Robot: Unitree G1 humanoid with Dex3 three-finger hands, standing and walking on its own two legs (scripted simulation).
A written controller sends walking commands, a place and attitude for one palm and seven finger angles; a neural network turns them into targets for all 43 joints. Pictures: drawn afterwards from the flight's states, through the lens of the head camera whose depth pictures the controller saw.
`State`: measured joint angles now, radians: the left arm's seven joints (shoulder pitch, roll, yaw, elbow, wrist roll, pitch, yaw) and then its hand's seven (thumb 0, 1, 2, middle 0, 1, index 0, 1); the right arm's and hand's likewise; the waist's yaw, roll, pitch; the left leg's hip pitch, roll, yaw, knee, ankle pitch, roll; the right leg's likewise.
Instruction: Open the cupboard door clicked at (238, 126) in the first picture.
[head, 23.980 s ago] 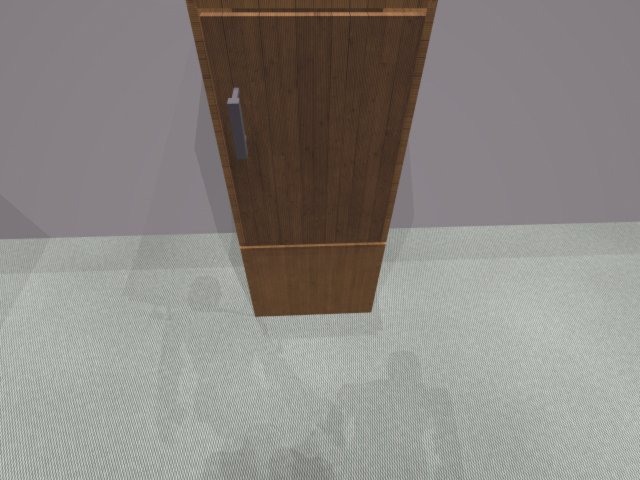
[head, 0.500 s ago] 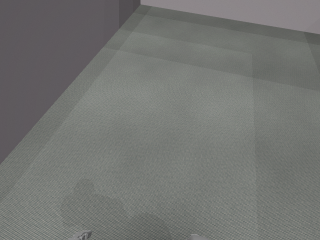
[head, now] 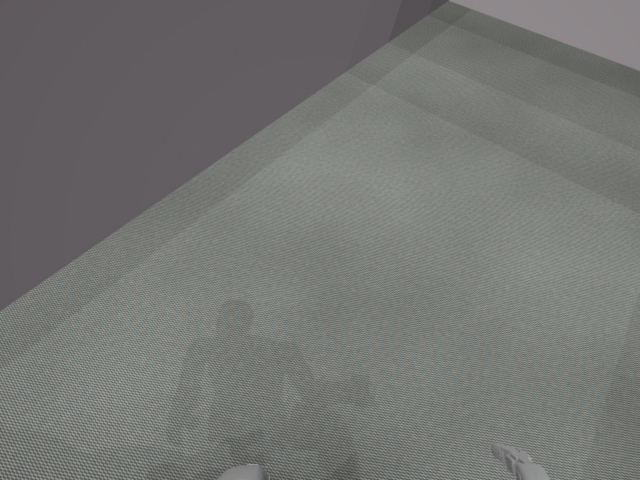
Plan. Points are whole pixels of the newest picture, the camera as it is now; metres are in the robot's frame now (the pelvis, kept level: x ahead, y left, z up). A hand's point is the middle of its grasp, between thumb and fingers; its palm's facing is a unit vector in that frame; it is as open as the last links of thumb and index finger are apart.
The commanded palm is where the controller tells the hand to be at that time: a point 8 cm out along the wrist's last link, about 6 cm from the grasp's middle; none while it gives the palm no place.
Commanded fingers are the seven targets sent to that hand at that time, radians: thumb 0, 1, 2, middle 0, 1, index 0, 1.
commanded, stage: turn to face it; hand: left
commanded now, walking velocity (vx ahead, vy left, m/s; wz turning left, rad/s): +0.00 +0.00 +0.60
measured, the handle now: out of the picture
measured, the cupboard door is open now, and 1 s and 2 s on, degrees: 45 45 45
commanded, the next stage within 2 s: none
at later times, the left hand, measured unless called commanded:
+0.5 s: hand out of the picture +0.05 +0.15 -0.13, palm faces +0.28 -0.92 -0.27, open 7.4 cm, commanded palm none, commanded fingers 0.00 0.90 0.90 -0.20 -0.30 -0.20 -0.30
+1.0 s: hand out of the picture +0.01 +0.16 -0.14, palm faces +0.56 -0.77 -0.30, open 7.4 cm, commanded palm none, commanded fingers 0.00 0.90 0.90 -0.20 -0.30 -0.20 -0.30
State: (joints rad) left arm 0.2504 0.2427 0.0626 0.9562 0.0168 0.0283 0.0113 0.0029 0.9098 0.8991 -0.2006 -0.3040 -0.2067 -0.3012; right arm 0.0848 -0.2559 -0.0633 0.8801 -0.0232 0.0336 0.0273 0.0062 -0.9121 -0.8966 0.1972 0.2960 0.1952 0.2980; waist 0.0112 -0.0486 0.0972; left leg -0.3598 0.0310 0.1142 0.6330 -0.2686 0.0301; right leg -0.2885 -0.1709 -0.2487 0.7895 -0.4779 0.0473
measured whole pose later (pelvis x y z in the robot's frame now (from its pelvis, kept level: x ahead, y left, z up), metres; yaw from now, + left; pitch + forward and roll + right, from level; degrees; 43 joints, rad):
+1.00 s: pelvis +0.05 -0.09 +0.01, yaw +35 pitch +1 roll +0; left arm 0.15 0.26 0.07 0.87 0.01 0.04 0.00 0.01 0.91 0.90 -0.20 -0.30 -0.20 -0.30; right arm 0.17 -0.23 -0.06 0.91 -0.03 0.06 0.01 0.01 -0.90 -0.90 0.20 0.30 0.20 0.30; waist -0.01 0.02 0.09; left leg -0.33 0.00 -0.09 0.57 -0.26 -0.04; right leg -0.34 -0.05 -0.03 0.67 -0.36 0.07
